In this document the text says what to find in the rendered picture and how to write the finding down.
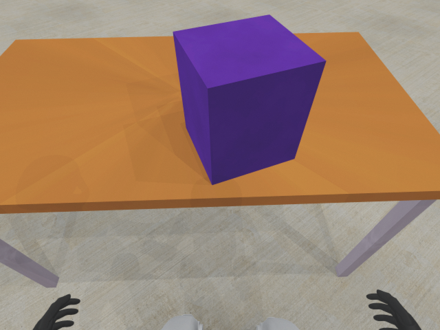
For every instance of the table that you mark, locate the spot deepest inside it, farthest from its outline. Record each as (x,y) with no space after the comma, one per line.
(91,124)

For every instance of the left robot hand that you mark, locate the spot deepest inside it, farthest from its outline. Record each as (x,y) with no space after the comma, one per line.
(48,321)

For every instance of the carton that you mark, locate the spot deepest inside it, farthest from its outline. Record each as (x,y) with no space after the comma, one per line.
(247,88)

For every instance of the left robot thigh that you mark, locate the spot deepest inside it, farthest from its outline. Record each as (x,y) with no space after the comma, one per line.
(183,323)

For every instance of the right robot hand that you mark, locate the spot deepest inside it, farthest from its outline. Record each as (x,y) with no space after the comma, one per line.
(400,317)

